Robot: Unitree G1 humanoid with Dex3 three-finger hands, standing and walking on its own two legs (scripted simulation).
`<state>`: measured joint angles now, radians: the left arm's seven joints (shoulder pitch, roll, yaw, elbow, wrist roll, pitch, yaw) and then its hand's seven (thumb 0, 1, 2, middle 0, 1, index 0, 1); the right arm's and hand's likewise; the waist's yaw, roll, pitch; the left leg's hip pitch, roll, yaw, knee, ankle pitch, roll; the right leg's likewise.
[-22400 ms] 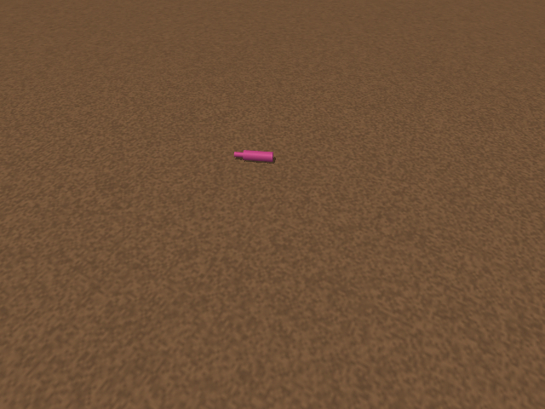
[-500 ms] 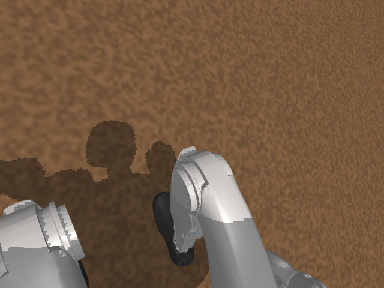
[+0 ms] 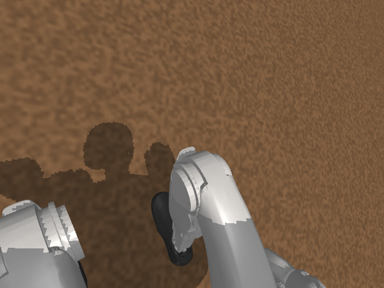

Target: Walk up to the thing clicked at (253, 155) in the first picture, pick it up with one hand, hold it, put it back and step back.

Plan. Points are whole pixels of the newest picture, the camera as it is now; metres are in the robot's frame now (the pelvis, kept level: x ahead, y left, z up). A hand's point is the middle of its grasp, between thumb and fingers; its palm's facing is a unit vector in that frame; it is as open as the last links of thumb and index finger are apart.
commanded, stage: close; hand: left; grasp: from above
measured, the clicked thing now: out of the picture +0.43 +0.37 -0.27
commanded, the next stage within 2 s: settle in 0.44 s
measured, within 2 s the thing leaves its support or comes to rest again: leaves its support in 0.94 s
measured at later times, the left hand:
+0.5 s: hand out of the picture +0.43 +0.33 -0.25, palm faces -0.45 -0.15 -0.88, open 8.5 cm
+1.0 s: hand out of the picture +0.42 +0.35 -0.23, palm faces -0.43 -0.14 -0.89, open 8.4 cm
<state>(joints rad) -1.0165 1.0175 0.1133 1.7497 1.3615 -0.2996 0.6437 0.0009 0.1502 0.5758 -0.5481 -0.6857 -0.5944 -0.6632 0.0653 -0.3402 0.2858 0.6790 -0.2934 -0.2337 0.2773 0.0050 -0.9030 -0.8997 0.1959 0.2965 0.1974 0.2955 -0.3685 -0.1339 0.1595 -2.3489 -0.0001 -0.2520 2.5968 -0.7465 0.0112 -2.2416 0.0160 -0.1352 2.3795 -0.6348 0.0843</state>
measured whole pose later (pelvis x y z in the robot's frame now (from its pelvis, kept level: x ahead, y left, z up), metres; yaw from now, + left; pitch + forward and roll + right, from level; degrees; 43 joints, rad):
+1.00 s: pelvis +0.01 +0.00 +0.00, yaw +1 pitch +30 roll -14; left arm -0.89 0.94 0.20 1.51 1.35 -0.29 0.53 0.02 0.22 0.34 -0.78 -0.44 -0.83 -0.42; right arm 0.13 -0.33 0.19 0.68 -0.26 -0.18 0.27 0.01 -0.92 -0.90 0.20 0.30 0.20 0.30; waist -0.32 -0.09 0.09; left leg -2.37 -0.01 -0.23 2.58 -0.75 0.00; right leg -2.27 0.00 -0.12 2.38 -0.65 0.06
